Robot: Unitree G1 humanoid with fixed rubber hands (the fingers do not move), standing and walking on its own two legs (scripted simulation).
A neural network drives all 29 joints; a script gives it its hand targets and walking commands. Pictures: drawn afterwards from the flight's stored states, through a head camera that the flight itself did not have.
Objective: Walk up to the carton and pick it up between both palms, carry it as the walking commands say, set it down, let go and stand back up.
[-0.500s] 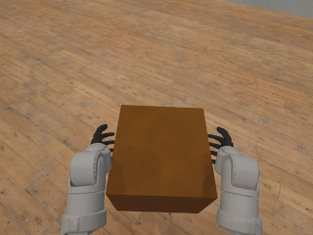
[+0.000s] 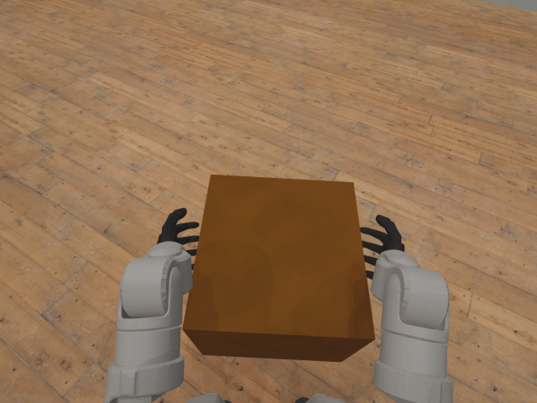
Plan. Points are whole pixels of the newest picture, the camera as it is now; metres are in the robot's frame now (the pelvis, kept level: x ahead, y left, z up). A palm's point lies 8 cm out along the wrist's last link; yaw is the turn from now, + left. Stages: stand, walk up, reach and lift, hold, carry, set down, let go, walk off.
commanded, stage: carry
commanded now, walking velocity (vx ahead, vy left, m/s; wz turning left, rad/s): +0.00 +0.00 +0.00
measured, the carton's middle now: (277, 269) +0.31 -0.01 +0.00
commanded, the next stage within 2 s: hold in 1.34 s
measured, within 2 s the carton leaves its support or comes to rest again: neither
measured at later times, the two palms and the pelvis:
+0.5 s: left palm (167, 239) +0.32 +0.16 +0.07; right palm (369, 242) +0.33 -0.15 +0.06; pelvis +0.04 +0.01 +0.00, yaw +0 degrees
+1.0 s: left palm (165, 233) +0.34 +0.17 +0.05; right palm (364, 236) +0.34 -0.15 +0.05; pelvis +0.07 +0.01 +0.00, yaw -1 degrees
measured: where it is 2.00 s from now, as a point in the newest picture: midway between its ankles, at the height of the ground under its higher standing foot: outside the picture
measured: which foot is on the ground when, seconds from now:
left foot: down 0.00-1.00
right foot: down 0.00-1.00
